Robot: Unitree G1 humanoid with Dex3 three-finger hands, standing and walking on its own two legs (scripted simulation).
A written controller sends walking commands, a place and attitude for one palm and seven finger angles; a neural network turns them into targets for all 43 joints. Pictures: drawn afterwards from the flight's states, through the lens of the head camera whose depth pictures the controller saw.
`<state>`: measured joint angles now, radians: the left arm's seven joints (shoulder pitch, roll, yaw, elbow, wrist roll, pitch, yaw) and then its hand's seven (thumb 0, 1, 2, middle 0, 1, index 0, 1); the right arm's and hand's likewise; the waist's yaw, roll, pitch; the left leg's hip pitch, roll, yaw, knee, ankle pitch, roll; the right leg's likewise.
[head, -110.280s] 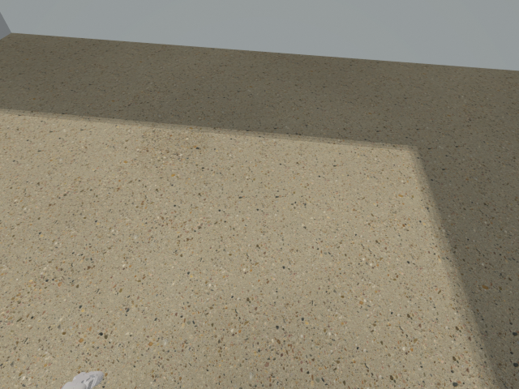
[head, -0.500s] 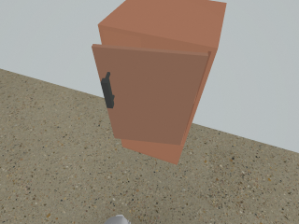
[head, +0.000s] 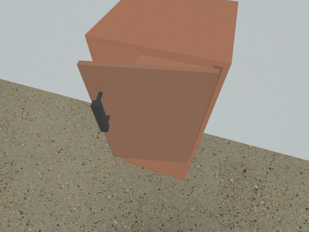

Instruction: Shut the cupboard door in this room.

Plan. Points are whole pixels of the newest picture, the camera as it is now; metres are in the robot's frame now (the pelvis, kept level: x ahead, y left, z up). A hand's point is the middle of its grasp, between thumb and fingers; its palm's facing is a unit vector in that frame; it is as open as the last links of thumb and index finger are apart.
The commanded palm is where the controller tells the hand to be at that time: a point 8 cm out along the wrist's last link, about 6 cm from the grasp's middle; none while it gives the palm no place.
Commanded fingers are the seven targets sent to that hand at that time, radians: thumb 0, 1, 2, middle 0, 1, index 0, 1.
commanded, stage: come to a stop and stand still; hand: left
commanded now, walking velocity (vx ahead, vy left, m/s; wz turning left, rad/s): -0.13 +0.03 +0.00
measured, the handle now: (102, 112) +0.47 +0.20 -0.02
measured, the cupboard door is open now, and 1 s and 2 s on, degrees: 13 13 13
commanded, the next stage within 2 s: look again from close up in 0.88 s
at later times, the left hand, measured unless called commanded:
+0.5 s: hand out of the picture +0.03 +0.18 -0.17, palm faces -0.03 -0.97 -0.26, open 7.4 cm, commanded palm none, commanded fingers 0.00 0.90 0.90 -0.20 -0.30 -0.20 -0.30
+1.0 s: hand out of the picture -0.06 +0.19 -0.17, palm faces -0.02 -0.98 -0.21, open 7.4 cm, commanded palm none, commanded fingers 0.00 0.90 0.90 -0.20 -0.30 -0.20 -0.30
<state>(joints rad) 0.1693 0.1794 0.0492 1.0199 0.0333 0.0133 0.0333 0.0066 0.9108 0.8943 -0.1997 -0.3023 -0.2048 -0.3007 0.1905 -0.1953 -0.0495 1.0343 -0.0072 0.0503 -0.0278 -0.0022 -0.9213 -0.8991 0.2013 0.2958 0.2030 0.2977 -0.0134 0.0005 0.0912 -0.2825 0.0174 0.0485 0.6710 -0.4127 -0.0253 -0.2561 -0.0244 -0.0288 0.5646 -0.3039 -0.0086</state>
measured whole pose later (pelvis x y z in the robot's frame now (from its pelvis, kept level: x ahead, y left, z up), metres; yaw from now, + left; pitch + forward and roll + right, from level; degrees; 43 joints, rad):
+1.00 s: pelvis -0.05 +0.01 +0.01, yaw -1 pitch -1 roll +0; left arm 0.36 0.20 -0.01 1.07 0.02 -0.01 0.03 0.01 0.90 0.89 -0.20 -0.30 -0.20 -0.30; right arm 0.34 -0.18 0.00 1.09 -0.01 0.00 -0.01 0.00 -0.91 -0.90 0.20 0.30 0.20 0.30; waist -0.01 -0.01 0.01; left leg -0.30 -0.01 0.02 0.46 -0.15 0.02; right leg -0.20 -0.01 -0.01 0.48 -0.27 0.01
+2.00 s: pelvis -0.03 +0.02 +0.00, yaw -1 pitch -2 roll +0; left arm 0.30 0.19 -0.02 1.03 0.02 -0.01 0.04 0.00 0.90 0.89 -0.20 -0.30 -0.20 -0.30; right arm 0.26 -0.18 0.01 1.03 -0.01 -0.01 -0.01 0.00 -0.92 -0.90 0.20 0.30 0.20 0.30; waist -0.01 0.00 0.02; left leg -0.28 -0.02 0.03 0.49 -0.19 0.04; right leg -0.17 -0.03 0.00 0.50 -0.30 0.02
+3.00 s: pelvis -0.03 +0.02 +0.01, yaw -1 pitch -2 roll +0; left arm 0.34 0.14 -0.02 1.11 0.02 -0.02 0.04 0.00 0.90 0.89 -0.20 -0.30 -0.20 -0.30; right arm 0.27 -0.14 0.01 1.13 -0.01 -0.01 -0.02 0.00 -0.92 -0.90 0.20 0.30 0.20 0.30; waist 0.00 -0.03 0.03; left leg -0.24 -0.02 0.03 0.42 -0.15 0.04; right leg -0.14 -0.03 0.01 0.42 -0.26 0.03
